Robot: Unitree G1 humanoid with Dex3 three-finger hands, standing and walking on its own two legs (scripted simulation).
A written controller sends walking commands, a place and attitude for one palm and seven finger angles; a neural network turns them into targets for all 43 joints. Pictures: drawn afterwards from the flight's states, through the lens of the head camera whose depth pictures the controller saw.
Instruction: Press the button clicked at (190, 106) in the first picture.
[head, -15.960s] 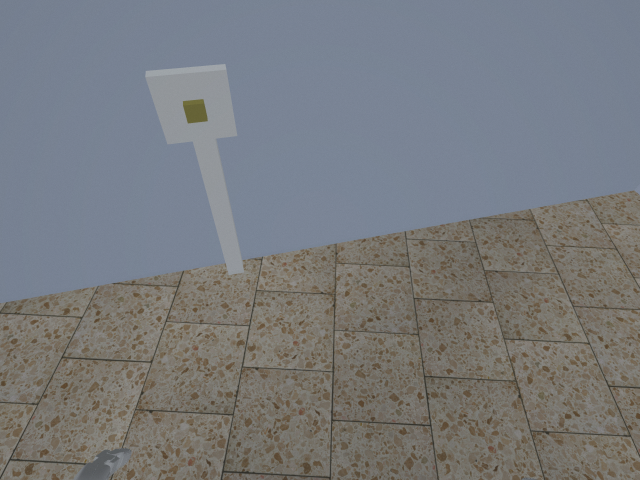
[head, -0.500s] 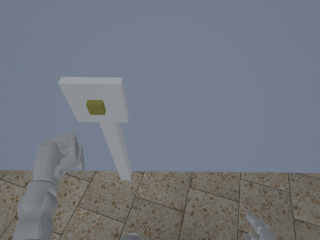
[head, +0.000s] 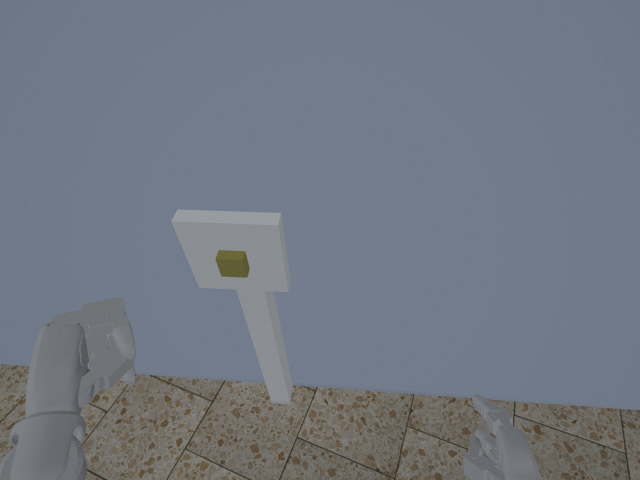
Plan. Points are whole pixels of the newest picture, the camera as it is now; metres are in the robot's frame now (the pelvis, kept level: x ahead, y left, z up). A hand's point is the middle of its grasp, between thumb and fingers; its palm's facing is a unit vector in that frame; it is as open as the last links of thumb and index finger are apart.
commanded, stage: draw the hand back to the body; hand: left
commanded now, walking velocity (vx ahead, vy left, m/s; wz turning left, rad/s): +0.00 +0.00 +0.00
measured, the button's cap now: (233, 262) +0.47 +0.21 -0.04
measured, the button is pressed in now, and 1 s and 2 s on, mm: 0 0 0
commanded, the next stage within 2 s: step back with the hand held close in 0.52 s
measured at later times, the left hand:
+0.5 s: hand (75, 381) +0.16 +0.23 +0.16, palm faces +0.40 -0.83 -0.38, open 3.1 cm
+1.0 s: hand (71, 379) +0.16 +0.24 +0.16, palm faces +0.26 -0.83 -0.49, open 3.1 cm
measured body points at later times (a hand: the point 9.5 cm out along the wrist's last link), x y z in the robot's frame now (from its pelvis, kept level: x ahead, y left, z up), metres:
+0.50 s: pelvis -0.02 -0.01 +0.01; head -0.04 -0.03 +0.46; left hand +0.13 +0.27 +0.18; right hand +0.17 -0.22 -0.07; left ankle -0.01 +0.09 -0.73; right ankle -0.05 -0.11 -0.73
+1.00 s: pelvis -0.04 +0.01 +0.01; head -0.01 +0.01 +0.46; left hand +0.14 +0.28 +0.19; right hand +0.12 -0.24 -0.08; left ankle -0.01 +0.09 -0.73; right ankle -0.05 -0.11 -0.73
